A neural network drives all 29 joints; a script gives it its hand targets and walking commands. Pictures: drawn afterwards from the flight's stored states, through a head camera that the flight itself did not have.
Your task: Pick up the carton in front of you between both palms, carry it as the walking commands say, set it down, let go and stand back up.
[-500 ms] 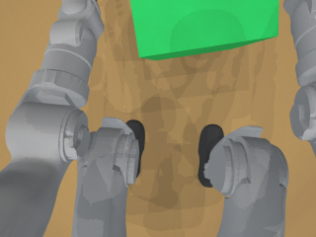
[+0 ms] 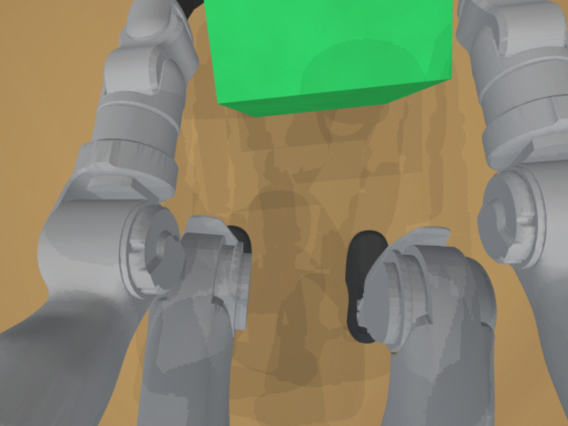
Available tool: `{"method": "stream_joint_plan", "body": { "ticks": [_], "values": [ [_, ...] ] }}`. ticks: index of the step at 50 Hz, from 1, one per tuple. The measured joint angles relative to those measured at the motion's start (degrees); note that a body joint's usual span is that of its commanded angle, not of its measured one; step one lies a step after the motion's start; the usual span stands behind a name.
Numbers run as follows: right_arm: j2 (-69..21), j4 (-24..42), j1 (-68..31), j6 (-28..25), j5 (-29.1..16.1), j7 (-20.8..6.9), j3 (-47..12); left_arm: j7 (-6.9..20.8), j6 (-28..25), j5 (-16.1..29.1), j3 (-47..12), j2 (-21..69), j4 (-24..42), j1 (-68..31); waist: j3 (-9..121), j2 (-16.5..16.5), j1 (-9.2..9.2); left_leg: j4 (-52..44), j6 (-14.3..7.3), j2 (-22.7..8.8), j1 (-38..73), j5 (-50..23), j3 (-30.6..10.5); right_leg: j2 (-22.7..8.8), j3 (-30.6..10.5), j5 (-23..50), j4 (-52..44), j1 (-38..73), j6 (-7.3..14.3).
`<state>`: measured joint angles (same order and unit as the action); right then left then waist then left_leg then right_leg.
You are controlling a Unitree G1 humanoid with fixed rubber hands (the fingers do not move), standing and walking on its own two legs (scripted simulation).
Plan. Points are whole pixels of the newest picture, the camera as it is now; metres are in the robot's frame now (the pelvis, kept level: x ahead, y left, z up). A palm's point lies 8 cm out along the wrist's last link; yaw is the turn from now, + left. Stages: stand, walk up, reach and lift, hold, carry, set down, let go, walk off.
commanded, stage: reach and lift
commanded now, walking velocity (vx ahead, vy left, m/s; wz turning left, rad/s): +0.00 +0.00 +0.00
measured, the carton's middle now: (318, 16) +0.55 -0.03 -0.24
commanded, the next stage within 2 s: none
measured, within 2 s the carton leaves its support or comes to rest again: leaves its support in 0.02 s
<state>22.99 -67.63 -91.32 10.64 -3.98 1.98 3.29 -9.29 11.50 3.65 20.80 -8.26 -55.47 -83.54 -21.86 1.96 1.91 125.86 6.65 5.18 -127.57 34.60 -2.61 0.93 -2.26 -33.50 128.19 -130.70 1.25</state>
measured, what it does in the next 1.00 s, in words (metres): rises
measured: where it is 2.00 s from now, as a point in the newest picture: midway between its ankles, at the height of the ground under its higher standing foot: (295, 300)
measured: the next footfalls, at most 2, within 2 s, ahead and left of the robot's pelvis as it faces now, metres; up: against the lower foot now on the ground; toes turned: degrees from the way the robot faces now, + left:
none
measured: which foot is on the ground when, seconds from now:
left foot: down 0.00-1.00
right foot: down 0.00-1.00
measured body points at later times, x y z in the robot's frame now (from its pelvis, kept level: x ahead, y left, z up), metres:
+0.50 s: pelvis -0.01 +0.01 +0.10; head +0.27 -0.04 +0.45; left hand +0.51 +0.12 +0.03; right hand +0.52 -0.18 +0.02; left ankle +0.12 +0.15 -0.33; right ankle +0.10 -0.12 -0.33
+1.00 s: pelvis +0.02 +0.01 +0.22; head +0.22 -0.03 +0.62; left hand +0.48 +0.13 +0.18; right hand +0.47 -0.18 +0.16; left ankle +0.11 +0.15 -0.33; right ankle +0.10 -0.12 -0.33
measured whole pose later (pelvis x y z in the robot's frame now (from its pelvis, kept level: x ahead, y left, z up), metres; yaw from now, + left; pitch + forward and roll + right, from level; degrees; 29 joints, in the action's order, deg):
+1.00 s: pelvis +0.02 +0.01 +0.22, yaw -5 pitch +37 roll +2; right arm -0.4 -39.3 -48.8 21.8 11.5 2.0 21.8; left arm -4.3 20.7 -10.9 28.1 6.6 -32.3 -45.6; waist 12.3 1.0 1.9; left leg 84.1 4.0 5.5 -92.5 28.4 -5.6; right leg 5.9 -6.4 -26.4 84.4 -94.5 -2.2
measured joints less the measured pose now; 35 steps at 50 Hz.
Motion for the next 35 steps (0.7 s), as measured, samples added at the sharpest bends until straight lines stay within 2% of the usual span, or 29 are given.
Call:
{"method": "stream_joint_plan", "body": {
  "ticks": [3,5,9,15,18,23,28,35],
  "values": [
    [-1.3,4.7,3.9,1.3,-0.9,1.9,-0.2,-1.6,1.0,1.0,-0.4,0.9,4.4,2.9,2.6,0.5,0.01,0.0,0.0,0.5,-0.8,0.2,-0.4,0.4,0.0,-0.2,-0.4,-0.4,-0.6],
    [-2.4,8.4,6.5,2.6,-0.9,2.9,-0.6,-3.7,1.4,1.6,-0.3,1.9,7.9,5.2,4.7,0.6,-0.18,-0.6,-0.2,0.8,-0.9,0.1,-0.5,1.1,-0.5,-0.1,-1.2,-0.4,-1.4],
    [-4.5,13.4,11.2,5.4,-0.1,2.6,2.1,-3.2,2.6,-0.2,1.6,4.8,13.5,11.5,11.8,0.9,-0.05,-2.6,-0.6,0.9,-1.3,0.0,-0.6,2.8,-1.6,0.5,-4.0,-0.5,-3.3],
    [-9.2,13.5,15.5,7.3,8.3,-0.6,10.8,-1.0,5.6,-7.0,7.6,9.7,17.4,17.4,20.8,0.4,-0.58,-9.8,-1.5,0.6,1.9,-1.8,-0.3,4.0,-2.8,2.6,-11.5,2.8,-4.4],
    [-10.2,14.0,17.2,8.2,10.8,-1.5,13.0,0.1,5.9,-11.1,10.1,11.7,17.1,18.4,24.2,0.1,-0.12,-13.5,-1.6,0.7,3.5,-3.0,-0.6,4.2,-2.9,3.9,-15.3,4.5,-4.2],
    [-13.1,13.7,18.2,9.0,15.6,-1.8,17.3,2.0,7.7,-14.8,12.7,12.4,17.9,19.7,26.3,-0.4,-0.17,-18.8,-1.4,0.6,7.4,-4.6,-1.2,4.6,-2.9,5.7,-20.6,8.2,-3.9],
    [-15.6,17.0,20.7,10.7,18.2,-1.8,18.5,3.6,9.0,-16.2,13.3,12.4,19.2,21.3,27.7,-0.5,-0.44,-23.5,-1.4,0.9,11.0,-5.7,-1.8,4.7,-2.9,6.7,-25.2,11.8,-3.7],
    [-18.6,22.8,27.3,10.7,17.2,-1.0,19.1,4.7,9.3,-16.2,11.6,12.7,21.4,24.8,30.2,-1.1,0.04,-28.7,-1.4,0.6,15.5,-6.2,-2.2,5.2,-3.3,7.4,-30.5,16.1,-3.5]
  ]
}}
